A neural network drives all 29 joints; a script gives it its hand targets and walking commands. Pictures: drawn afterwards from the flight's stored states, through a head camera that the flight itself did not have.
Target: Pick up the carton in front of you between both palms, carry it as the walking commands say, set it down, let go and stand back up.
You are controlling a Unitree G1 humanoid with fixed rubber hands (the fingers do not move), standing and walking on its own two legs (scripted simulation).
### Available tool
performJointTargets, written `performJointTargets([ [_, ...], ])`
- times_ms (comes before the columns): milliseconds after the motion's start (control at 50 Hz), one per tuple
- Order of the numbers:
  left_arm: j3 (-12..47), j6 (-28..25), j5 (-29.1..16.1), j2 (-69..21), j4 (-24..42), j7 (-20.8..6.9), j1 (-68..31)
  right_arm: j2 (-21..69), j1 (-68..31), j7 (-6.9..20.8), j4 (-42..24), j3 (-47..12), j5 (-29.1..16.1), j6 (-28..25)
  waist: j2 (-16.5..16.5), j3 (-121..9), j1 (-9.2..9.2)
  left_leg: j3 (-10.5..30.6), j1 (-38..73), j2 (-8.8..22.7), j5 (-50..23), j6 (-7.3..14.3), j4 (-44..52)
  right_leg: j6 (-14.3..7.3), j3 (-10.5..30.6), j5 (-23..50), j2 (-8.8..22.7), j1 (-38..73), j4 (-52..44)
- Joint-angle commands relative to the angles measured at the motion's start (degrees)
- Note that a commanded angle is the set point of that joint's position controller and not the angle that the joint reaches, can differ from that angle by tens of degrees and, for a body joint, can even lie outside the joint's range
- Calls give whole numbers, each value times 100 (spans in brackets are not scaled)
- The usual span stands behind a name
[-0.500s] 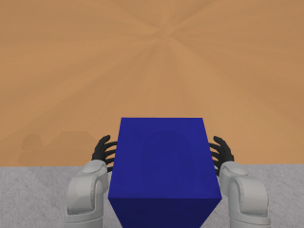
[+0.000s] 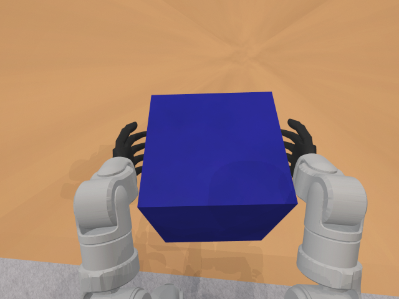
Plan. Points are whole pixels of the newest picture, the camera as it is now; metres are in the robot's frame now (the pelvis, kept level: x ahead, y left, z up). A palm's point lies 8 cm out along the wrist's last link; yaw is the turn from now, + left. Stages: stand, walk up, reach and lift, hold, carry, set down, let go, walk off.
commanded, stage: carry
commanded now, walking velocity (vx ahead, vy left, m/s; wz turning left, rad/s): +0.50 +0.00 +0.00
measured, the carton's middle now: (212, 175) +0.34 +0.01 +0.07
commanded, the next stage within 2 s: none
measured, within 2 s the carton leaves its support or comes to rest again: neither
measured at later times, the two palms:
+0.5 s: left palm (161, 46) +0.74 +0.16 +0.12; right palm (267, 48) +0.71 -0.14 +0.12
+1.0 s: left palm out of the picture +1.07 +0.19 +0.21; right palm out of the picture +1.08 -0.11 +0.21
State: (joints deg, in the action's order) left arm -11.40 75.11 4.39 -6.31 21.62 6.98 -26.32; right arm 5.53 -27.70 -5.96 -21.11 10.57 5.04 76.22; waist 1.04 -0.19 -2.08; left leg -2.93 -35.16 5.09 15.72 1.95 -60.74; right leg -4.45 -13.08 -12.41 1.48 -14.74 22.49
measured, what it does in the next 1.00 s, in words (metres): climbs: left foot, then right foot 0.04 m higher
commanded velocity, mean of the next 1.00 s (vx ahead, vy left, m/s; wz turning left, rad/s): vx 0.50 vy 0.00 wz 0.00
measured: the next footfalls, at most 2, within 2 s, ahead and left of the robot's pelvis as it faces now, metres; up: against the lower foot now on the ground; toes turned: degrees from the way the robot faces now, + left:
left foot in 0.22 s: +0.34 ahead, +0.11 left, +0.01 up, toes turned +7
right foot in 0.62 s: +0.61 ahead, -0.08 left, +0.05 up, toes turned -6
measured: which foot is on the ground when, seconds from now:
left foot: up 0.00-0.20, down 0.22-0.62, up 0.64-0.98, down 1.00-1.00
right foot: down 0.00-0.24, up 0.26-0.60, down 0.62-1.00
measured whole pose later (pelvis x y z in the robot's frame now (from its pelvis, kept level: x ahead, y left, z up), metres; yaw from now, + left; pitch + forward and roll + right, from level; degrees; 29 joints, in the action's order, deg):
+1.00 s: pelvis +0.68 +0.02 +0.03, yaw -1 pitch +5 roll +2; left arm -16.9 74.8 1.6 1.1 -2.7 8.5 -50.7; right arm 1.4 -50.1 -7.5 -0.7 17.1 6.1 76.7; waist -1.5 0.3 -3.9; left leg -7.5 -37.5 -0.6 18.7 3.9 -40.1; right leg -1.4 -4.7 -32.4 2.3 -7.4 26.6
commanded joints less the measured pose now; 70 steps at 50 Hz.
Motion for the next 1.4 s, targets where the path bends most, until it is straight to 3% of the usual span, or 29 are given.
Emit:
performJointTargets([
  [0, 4116, 96, -2632, -4146, -377, -1423, -4005, 4284, -3782, 1065, 438, -3995, -2283, -20, -772, -1958, 3, -156, -473, 33, -454, -51, 887, -627, 1173, 1207, 1321, 1787, -814],
  [140, 3608, 114, -2663, -4477, -1561, -1365, -5375, 4620, -5224, 1094, 1568, -3549, -2556, 25, -1016, -1683, -114, -670, 148, -388, -1065, 255, 2625, -395, 701, 2611, 1124, 2054, -2],
  [180, 3492, 106, -2701, -4621, -1911, -1321, -5795, 4702, -5520, 1103, 1949, -3331, -2603, 3, -808, -2106, 252, -1064, 1649, -763, -1158, 347, 3192, -75, 231, 3422, 896, 1707, 1287],
  [200, 3442, 97, -2722, -4673, -2051, -1301, -5953, 4695, -5567, 1115, 2138, -3187, -2616, -19, -316, -2587, 482, -837, 3031, -632, -934, 339, 3245, 79, 183, 2634, 633, 973, 2389],
  [220, 3383, 109, -2737, -4808, -2170, -1288, -6185, 4647, -5691, 1113, 2297, -3047, -2587, -35, 865, -3206, 551, 1237, 4491, 854, -1193, 738, 2925, 285, 374, 859, 345, -322, 3905],
  [240, 3241, 107, -2737, -4916, -2289, -1249, -6246, 4642, -5789, 1106, 2501, -2909, -2553, -76, 2177, -3648, 738, 3407, 5683, 1624, -632, 1544, 3864, 420, 877, -1687, -537, -2142, 5358],
  [280, 3145, 23, -2741, -5228, -2101, -1153, -6810, 5190, -6271, 1124, 2148, -2881, -2789, -146, 938, -3228, 699, 2824, 5546, 1363, -1262, 1405, 3670, 140, 1442, -1481, -97, -3189, 6090],
  [320, 2996, -29, -2665, -5440, -1966, -1070, -6966, 5522, -6913, 1110, 1689, -2982, -3003, -193, 365, -3103, 625, 2055, 5143, 1222, -2329, 1227, 3383, 89, 1465, -1202, 150, -3318, 5823],
  [440, 2981, -136, -2112, -5217, -1539, -844, -6314, 5522, -6682, 1018, 928, -3153, -2890, -237, 539, -3246, 738, 1249, 5506, 1001, -2734, 1188, 3405, 130, 1048, -1190, 104, -3936, 4817],
  [520, 3175, -164, -1851, -4835, -1206, -805, -6050, 5215, -6373, 1058, 659, -3424, -2783, -246, 646, -2888, 675, 402, 4846, 563, -3481, 1018, 3477, 155, 592, -295, -104, -2917, 2599],
  [560, 3268, -130, -1824, -4696, -1252, -834, -5883, 5068, -6162, 1091, 783, -3531, -2739, -213, 856, -2887, 488, -124, 4367, 442, -4944, 795, 3064, 28, -14, -311, -593, -1584, 1584],
  [580, 3312, -109, -1830, -4679, -1358, -869, -5793, 4993, -6019, 1107, 909, -3560, -2718, -197, 797, -3189, 143, -455, 3959, 409, -5646, 575, 2250, -90, -232, 252, -815, -243, 1079],
  [600, 3348, -100, -1886, -4655, -1439, -921, -5692, 4925, -5978, 1125, 972, -3619, -2679, -194, 653, -3724, -275, -455, 3088, 331, -4644, 328, 1276, -224, 200, 411, -455, 1449, 916],
  [620, 3333, -129, -1886, -4510, -1493, -974, -5681, 4984, -5963, 1162, 1018, -3638, -2629, -156, -876, -4706, -330, -131, 1342, -109, -1655, 16, -236, -996, 3107, 591, 1404, 3517, 1034],
  [640, 3363, -138, -1988, -4696, -1668, -1032, -5542, 4917, -6052, 1193, 1102, -3567, -2583, -122, -1902, -4674, -595, 215, -60, -1034, 1455, -102, -1626, -1641, 5042, 1226, 1802, 4244, 246],
  [660, 3486, -110, -2184, -4786, -1481, -1091, -5711, 5006, -6122, 1194, 1201, -3559, -2555, -145, -1594, -4193, -518, 684, -978, -776, 1428, 34, -2486, -1569, 4721, 1711, 1722, 4336, 402],
  [720, 3835, -130, -2837, -5401, -937, -1233, -6607, 4924, -6093, 1056, 1144, -3283, -2279, -198, -373, -3403, -397, 618, -1573, -415, 893, 152, -2188, -885, 3317, 2629, 1420, 3611, 695],
  [800, 3815, -98, -3155, -5351, -709, -1313, -6967, 4618, -5817, 839, 1241, -3031, -1874, -207, -517, -3213, -299, 250, -1520, -373, 986, 99, -1217, -818, 2809, 2090, 1368, 3296, 333],
  [920, 3477, 106, -3000, -5145, -1903, -1466, -6591, 4428, -5650, 798, 2067, -2904, -1647, -25, -1045, -2489, -200, -624, 67, -659, 301, 73, 1754, -648, 1462, 2190, 965, 1924, -122],
  [980, 3249, 110, -2854, -5253, -2543, -1509, -6506, 4679, -5663, 920, 2664, -2852, -1807, -30, -811, -3023, 553, -1072, 3043, -1120, -86, 380, 2700, -125, 680, 3630, 763, 824, 1618],
  [1000, 3160, 95, -2757, -5233, -2678, -1516, -6561, 4797, -5638, 977, 2790, -2820, -1910, -51, -187, -3533, 864, 383, 4536, -169, 821, 533, 2871, 82, 759, 1815, 613, -260, 2906],
  [1020, 3042, 107, -2676, -5331, -2802, -1531, -6563, 4788, -5767, 1022, 2948, -2795, -1947, -115, 1809, -3920, 805, 3846, 5519, 1384, 1197, 1484, 3866, 359, 932, -1040, -402, -1870, 4443],
  [1040, 2998, 72, -2604, -5342, -2751, -1496, -6810, 5184, -5893, 1080, 2929, -2833, -2152, -128, 1507, -3471, 774, 4503, 5414, 1446, 492, 1695, 4222, 255, 1558, -1796, -504, -2791, 5571],
  [1080, 2759, 27, -2423, -5366, -2709, -1384, -6732, 5707, -6643, 1178, 2403, -3077, -2692, -155, 212, -2911, 762, 3056, 4921, 1214, -1894, 1526, 3416, 111, 1562, -1433, -147, -3358, 6240],
  [1100, 2674, 3, -2316, -5348, -2678, -1313, -6634, 5891, -6974, 1213, 2145, -3196, -2930, -183, -61, -2855, 707, 2589, 4684, 1085, -2093, 1331, 3389, 89, 1560, -1255, -33, -3333, 6034],
  [1140, 2515, -20, -2127, -5232, -2514, -1164, -6495, 6113, -7433, 1243, 1732, -3305, -3269, -221, 90, -2989, 556, 2157, 4525, 933, -1447, 1085, 3573, 67, 1493, -1093, 34, -3146, 5553],
  [1260, 2510, 44, -1769, -4760, -2275, -888, -6330, 5772, -7253, 1238, 1600, -3174, -3341, -114, 438, -2707, 643, 1292, 4302, 917, -1197, 1221, 4011, 166, 1055, -1082, 135, -3208, 3743],
  [1340, 2624, 142, -1801, -4707, -2619, -958, -6207, 5553, -6822, 1251, 2180, -3019, -3041, -19, 794, -2535, 459, 322, 3615, 660, -2704, 839, 3714, 70, 80, -900, -448, -1435, 1913],
  [1380, 2631, 135, -1907, -4860, -2988, -1048, -6128, 5504, -6561, 1261, 2547, -2922, -2879, -1, 483, -3196, -95, -361, 2737, 434, -4137, 357, 2037, -175, -138, -235, -725, 1193, 1196],
])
